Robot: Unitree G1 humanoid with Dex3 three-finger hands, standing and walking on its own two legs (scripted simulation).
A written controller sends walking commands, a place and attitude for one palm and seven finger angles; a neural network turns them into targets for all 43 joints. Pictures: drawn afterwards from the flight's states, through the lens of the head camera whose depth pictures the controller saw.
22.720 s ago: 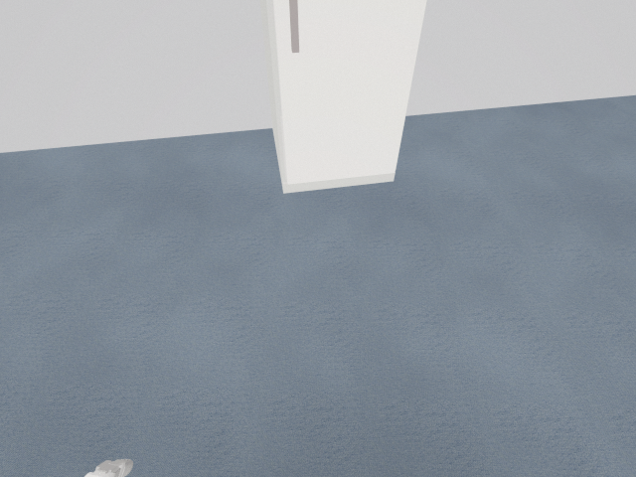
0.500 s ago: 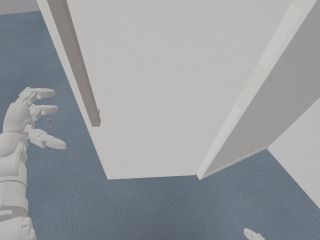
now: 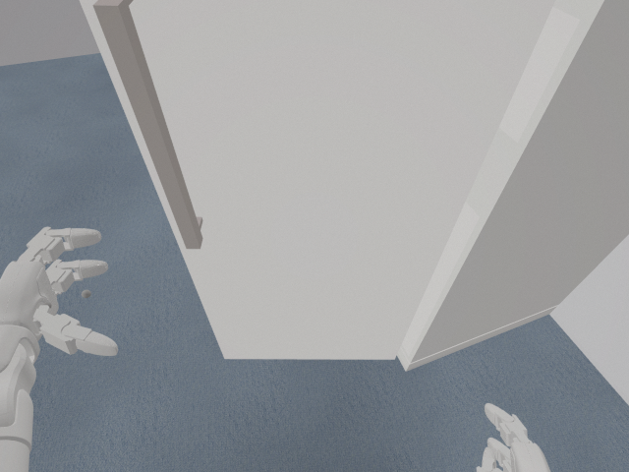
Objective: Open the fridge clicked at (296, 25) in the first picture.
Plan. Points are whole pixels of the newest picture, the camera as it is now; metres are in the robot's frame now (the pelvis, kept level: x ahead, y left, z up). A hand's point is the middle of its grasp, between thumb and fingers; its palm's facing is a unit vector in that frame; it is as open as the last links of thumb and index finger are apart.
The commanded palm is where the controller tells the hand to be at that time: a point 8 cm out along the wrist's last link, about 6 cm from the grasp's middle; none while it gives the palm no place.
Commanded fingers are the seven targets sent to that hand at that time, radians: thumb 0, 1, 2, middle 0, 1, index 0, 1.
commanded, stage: slip the hand off the handle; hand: left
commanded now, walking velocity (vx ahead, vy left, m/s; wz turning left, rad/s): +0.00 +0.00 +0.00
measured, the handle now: (167, 146) +0.49 +0.25 +0.15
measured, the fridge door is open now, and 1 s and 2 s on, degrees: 69 69 69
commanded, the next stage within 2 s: draw the hand back to the body in 0.26 s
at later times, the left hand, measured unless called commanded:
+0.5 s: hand (80, 277) +0.29 +0.30 +0.11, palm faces +0.23 -0.97 +0.07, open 14.6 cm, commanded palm +0.24 +0.33 +0.11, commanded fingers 0.00 -0.55 0.20 -0.25 -1.15 -0.25 -1.15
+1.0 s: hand (48, 303) +0.24 +0.29 +0.14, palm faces +0.37 -0.90 -0.21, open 14.1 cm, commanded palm +0.19 +0.32 +0.15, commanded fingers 0.00 -0.12 0.41 -0.23 -0.89 -0.23 -0.89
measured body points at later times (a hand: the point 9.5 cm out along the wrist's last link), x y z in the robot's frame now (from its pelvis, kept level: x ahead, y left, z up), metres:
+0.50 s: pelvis -0.01 -0.01 +0.00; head +0.01 +0.00 +0.45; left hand +0.27 +0.35 +0.11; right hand +0.12 -0.26 -0.09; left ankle -0.01 +0.13 -0.71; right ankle +0.02 -0.13 -0.71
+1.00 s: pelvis +0.01 +0.01 +0.02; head -0.01 +0.00 +0.47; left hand +0.22 +0.34 +0.15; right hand +0.20 -0.21 -0.04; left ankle -0.01 +0.13 -0.71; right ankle +0.02 -0.13 -0.71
